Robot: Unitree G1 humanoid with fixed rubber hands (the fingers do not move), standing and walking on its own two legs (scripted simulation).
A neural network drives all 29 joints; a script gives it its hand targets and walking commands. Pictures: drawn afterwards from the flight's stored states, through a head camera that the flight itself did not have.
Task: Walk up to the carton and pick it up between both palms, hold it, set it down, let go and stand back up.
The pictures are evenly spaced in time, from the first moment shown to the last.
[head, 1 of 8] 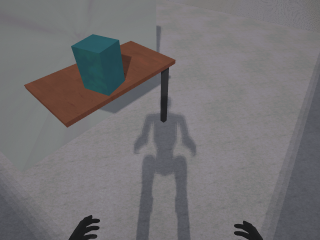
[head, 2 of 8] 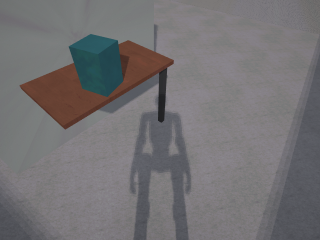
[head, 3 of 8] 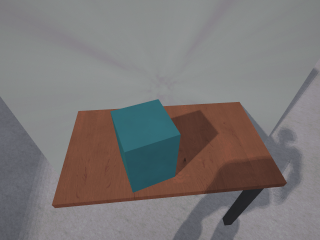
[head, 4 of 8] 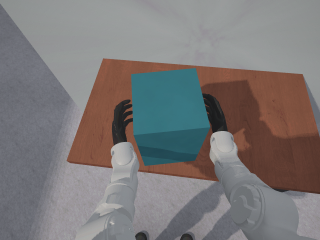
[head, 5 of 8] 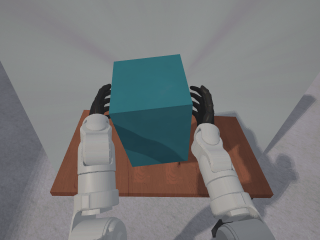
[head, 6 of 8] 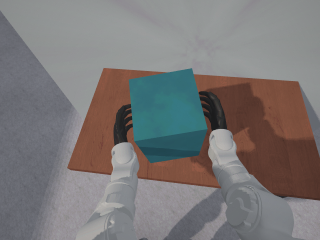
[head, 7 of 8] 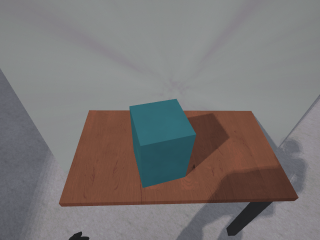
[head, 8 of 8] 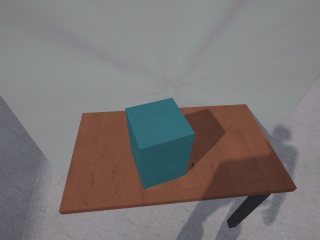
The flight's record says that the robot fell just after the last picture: no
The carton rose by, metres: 0.22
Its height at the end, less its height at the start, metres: +0.00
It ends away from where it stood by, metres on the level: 0.03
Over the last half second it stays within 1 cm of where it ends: yes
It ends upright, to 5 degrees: yes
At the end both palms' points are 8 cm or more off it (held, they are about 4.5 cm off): yes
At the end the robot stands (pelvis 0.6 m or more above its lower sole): yes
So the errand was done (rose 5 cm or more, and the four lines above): yes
